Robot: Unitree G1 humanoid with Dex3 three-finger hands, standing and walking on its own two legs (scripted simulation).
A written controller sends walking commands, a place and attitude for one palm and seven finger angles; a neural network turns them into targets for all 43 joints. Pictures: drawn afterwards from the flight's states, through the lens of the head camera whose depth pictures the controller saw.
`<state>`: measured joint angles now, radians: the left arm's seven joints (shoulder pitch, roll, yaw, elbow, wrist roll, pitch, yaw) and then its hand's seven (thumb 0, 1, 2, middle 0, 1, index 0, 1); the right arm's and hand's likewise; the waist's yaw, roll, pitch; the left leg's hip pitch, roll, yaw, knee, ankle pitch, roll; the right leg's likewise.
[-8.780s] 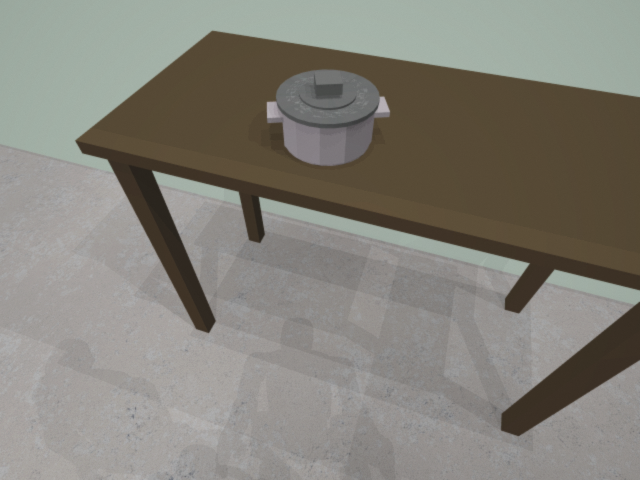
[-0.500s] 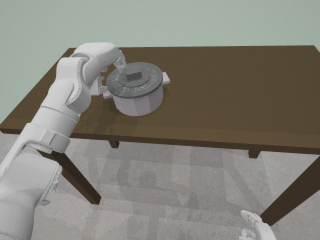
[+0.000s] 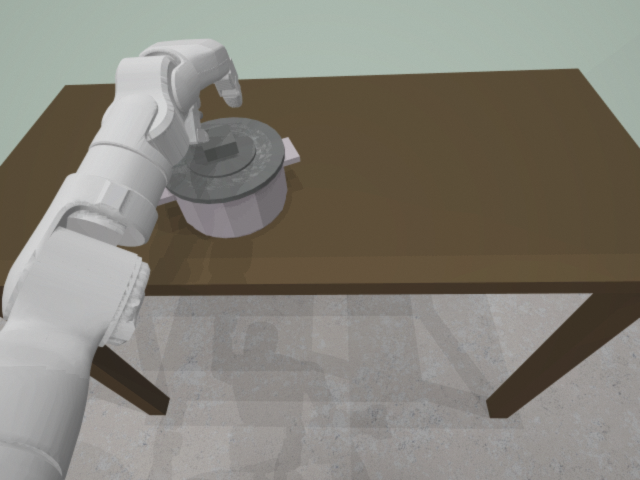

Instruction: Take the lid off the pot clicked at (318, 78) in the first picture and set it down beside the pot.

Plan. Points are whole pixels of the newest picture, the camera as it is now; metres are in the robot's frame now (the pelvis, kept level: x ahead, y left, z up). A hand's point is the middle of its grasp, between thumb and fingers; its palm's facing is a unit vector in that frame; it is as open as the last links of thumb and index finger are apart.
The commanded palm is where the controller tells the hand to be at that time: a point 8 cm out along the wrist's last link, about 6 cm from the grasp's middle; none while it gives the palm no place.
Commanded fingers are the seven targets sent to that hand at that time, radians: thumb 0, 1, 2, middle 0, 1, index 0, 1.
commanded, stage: move the open hand above the knob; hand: left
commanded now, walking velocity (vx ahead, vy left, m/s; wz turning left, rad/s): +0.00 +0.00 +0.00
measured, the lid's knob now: (218, 142) +0.53 +0.11 +0.14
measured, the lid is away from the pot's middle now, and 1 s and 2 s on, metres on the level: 0.00 0.00 0.00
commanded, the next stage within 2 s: lower the open fingers around the knob in 0.74 s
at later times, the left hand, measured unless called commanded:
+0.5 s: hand (199, 109) +0.50 +0.11 +0.22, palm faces -0.26 +0.01 -0.97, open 10.3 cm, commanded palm +0.49 +0.10 +0.27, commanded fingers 0.00 -0.39 1.58 -0.83 -0.08 -0.83 -0.08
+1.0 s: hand (215, 112) +0.50 +0.09 +0.21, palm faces -0.32 -0.03 -0.95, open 10.3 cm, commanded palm +0.50 +0.10 +0.26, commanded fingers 0.00 -0.39 1.58 -0.83 -0.08 -0.83 -0.08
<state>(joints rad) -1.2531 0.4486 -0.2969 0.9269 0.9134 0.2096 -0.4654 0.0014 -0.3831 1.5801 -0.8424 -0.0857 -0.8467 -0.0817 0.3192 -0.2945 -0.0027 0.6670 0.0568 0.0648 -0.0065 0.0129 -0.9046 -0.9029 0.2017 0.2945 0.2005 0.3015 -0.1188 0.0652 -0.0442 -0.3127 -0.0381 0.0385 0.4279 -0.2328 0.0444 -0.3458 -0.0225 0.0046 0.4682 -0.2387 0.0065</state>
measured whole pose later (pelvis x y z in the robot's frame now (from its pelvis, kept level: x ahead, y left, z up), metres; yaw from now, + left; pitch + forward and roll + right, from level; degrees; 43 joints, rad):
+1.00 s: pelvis +0.00 +0.00 +0.00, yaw +0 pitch +9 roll +1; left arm -1.36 0.37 -0.30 1.10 0.93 0.29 -0.46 0.00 -0.38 1.58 -0.84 -0.09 -0.85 -0.08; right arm 0.33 -0.29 0.01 0.69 0.05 0.05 -0.02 0.01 -0.90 -0.90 0.20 0.29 0.20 0.30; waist -0.13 0.07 -0.07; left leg -0.35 -0.04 0.04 0.43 -0.23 0.05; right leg -0.38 -0.03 0.01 0.48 -0.24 0.01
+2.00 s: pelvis +0.01 +0.01 +0.00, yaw +0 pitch +10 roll +1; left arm -1.30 0.34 -0.31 1.13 0.92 0.24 -0.44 0.00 -0.26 1.31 -0.67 -0.36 -0.70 -0.36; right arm 0.36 -0.28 -0.01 0.71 0.04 0.05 -0.01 0.01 -0.90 -0.90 0.20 0.29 0.20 0.30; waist -0.14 0.06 -0.09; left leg -0.37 -0.05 0.05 0.45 -0.25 0.06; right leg -0.41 -0.03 0.02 0.49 -0.25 0.02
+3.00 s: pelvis +0.01 +0.01 +0.00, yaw -1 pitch +10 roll +0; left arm -1.29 0.37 -0.30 1.12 0.93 0.24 -0.44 -0.02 0.25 0.74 -0.57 -0.98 -0.75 -1.07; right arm 0.35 -0.27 -0.01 0.70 0.04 0.05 -0.01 0.01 -0.90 -0.90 0.20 0.29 0.20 0.30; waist -0.14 0.05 -0.10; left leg -0.38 -0.04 0.05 0.46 -0.26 0.06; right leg -0.41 -0.02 0.02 0.48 -0.25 0.02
